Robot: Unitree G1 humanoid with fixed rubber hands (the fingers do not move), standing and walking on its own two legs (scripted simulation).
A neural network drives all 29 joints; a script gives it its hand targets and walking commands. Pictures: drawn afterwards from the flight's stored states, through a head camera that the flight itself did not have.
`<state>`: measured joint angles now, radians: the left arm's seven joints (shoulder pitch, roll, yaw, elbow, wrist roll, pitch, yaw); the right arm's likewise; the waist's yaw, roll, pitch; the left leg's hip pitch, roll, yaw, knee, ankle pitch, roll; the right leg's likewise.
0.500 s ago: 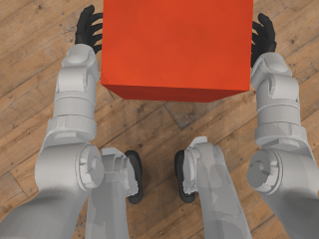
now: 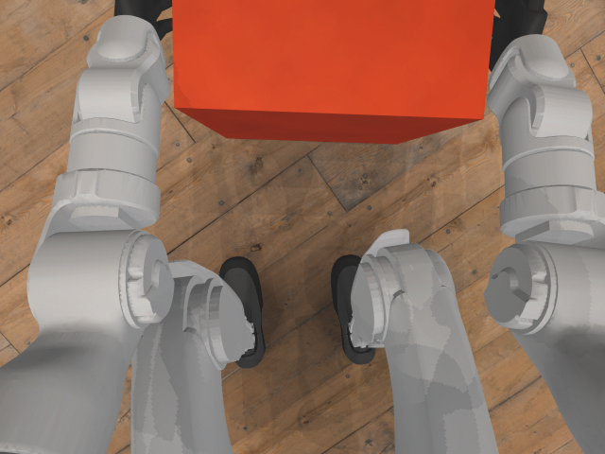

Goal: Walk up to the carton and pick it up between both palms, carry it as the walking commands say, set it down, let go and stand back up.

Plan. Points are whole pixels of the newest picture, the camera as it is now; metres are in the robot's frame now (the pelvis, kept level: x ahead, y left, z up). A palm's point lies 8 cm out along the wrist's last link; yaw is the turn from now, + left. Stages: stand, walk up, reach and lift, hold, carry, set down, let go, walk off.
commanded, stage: set down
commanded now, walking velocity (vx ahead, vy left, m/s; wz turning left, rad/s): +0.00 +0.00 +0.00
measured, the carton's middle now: (323, 21) +0.58 -0.07 -0.22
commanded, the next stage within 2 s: none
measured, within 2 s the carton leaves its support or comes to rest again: rests again in 0.38 s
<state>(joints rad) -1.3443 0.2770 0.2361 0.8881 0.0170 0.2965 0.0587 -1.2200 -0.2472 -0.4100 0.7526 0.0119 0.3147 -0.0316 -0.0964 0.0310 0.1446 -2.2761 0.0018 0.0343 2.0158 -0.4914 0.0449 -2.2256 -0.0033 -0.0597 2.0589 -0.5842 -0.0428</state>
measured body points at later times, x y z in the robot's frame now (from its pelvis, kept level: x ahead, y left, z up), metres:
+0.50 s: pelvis +0.00 +0.00 -0.03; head +0.36 -0.02 +0.24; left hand +0.58 +0.11 -0.18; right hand +0.52 -0.25 -0.17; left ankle +0.12 +0.10 -0.37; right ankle +0.10 -0.10 -0.37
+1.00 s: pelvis -0.01 +0.00 -0.04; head +0.35 -0.02 +0.22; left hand +0.58 +0.11 -0.19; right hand +0.52 -0.26 -0.18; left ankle +0.12 +0.11 -0.37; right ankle +0.10 -0.10 -0.37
